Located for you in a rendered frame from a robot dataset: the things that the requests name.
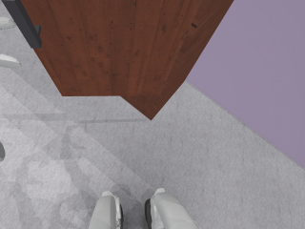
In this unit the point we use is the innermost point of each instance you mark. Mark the cupboard door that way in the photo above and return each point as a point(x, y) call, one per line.
point(108, 47)

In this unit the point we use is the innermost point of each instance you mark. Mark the handle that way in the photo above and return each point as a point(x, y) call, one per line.
point(22, 20)

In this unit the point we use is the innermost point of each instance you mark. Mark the robot left hand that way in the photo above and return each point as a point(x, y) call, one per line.
point(7, 61)

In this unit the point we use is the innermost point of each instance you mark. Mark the right robot thigh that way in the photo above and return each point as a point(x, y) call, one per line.
point(171, 212)

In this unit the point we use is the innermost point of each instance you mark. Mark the right robot shin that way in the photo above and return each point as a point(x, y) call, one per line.
point(157, 224)

